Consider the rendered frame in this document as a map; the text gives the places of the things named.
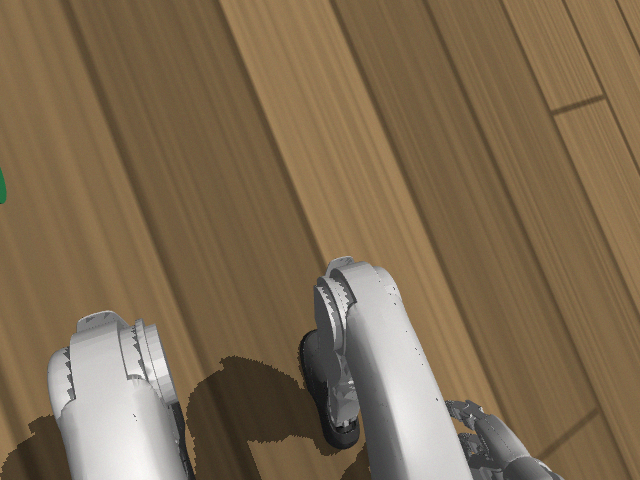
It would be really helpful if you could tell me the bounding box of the right robot foot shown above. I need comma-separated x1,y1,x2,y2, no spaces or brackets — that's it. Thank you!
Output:
300,329,360,450

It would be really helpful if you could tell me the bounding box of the right robot hand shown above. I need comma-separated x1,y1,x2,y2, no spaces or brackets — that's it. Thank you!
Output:
445,400,531,480

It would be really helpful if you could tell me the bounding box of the left robot foot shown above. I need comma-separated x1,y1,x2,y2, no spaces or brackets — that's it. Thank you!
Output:
171,400,196,480

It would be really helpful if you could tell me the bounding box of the can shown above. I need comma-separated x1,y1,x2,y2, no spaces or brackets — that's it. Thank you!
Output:
0,168,7,204

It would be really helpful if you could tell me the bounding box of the right robot arm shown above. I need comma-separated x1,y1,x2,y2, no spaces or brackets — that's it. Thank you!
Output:
503,457,564,480

